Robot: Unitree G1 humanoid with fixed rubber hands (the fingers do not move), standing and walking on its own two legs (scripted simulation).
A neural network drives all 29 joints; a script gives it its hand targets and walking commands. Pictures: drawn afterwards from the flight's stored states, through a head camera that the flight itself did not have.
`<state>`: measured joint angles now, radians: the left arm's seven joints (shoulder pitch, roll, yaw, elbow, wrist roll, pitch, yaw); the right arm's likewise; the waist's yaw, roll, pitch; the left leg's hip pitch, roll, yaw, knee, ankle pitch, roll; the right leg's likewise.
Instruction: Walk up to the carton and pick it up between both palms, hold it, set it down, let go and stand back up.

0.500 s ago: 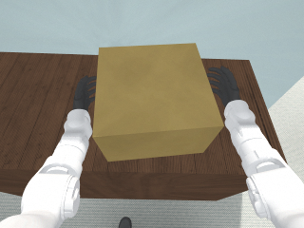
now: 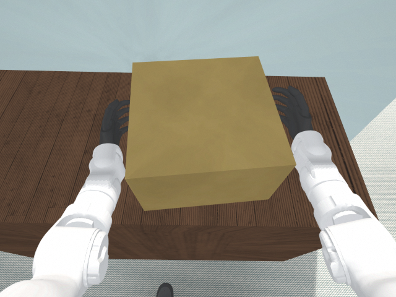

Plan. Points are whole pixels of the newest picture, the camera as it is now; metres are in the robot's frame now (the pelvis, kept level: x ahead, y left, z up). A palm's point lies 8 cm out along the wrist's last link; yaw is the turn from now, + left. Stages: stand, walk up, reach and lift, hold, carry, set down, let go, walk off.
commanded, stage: reach and lift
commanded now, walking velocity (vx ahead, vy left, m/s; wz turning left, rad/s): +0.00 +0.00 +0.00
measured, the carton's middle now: (202, 132) +0.46 +0.03 +0.00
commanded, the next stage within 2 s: none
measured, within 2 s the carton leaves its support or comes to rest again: leaves its support in 0.42 s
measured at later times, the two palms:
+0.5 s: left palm (106, 140) +0.40 +0.22 +0.04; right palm (296, 127) +0.44 -0.16 +0.08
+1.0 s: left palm (100, 141) +0.39 +0.22 +0.06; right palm (299, 129) +0.42 -0.16 +0.09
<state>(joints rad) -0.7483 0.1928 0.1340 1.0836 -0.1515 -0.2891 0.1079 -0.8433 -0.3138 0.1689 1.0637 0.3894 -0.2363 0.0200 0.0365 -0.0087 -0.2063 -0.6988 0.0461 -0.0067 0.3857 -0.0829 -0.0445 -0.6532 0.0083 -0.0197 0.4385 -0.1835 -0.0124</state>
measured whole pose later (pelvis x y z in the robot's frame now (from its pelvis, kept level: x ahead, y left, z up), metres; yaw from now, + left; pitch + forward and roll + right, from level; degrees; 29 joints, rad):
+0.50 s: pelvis +0.01 +0.01 +0.01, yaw +0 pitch +20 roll -1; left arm -0.73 0.14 0.22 1.21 -0.12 -0.45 0.12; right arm -0.79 -0.24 0.01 1.14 0.17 -0.40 0.04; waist 0.04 0.00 -0.21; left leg -0.62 0.05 -0.01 0.39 -0.11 -0.03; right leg -0.54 0.01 -0.02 0.37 -0.17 0.00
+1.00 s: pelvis +0.00 +0.02 +0.01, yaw +0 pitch +15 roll -1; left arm -0.69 0.14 0.19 1.13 -0.12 -0.32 0.14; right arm -0.78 -0.24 0.01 1.15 0.17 -0.32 0.03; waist 0.04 0.01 -0.21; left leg -0.55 0.05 -0.01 0.39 -0.10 -0.03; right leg -0.46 0.01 -0.02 0.34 -0.15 0.01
